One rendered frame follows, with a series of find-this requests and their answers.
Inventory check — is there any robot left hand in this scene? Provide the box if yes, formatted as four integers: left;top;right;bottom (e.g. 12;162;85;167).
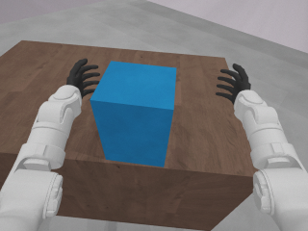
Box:
66;58;100;99

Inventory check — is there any robot right hand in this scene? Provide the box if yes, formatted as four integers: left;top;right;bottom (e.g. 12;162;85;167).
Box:
216;64;251;105

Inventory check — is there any robot left forearm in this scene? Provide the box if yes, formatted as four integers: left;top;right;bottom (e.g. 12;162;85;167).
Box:
0;85;82;207

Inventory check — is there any pedestal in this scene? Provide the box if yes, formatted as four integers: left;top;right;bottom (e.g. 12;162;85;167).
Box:
0;40;259;231

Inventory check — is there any carton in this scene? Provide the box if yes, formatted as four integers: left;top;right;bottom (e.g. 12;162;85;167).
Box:
90;61;177;167

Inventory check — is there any robot right forearm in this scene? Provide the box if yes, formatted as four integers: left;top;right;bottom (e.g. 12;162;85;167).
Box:
234;90;308;176

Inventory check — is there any robot left upper arm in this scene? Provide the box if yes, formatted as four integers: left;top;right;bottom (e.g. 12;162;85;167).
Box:
0;168;64;231

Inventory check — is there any robot right upper arm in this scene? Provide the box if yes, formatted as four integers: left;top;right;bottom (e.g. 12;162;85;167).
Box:
253;167;308;231

